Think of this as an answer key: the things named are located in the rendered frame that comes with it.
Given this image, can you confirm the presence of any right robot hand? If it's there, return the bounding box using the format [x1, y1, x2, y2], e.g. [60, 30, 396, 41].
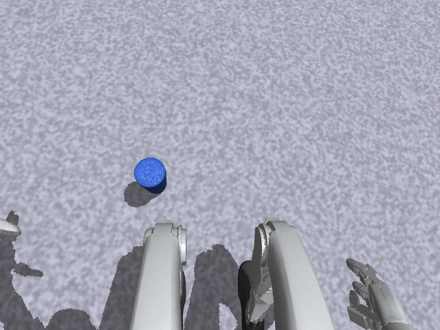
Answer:
[346, 258, 409, 330]

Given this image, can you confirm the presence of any cup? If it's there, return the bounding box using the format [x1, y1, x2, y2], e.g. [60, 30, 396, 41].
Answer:
[134, 157, 166, 194]

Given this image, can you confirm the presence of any right robot foot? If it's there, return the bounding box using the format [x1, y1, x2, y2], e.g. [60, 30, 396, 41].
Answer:
[238, 261, 264, 330]

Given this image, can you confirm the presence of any left robot hand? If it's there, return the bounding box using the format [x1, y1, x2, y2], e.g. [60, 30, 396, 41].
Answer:
[0, 219, 21, 237]

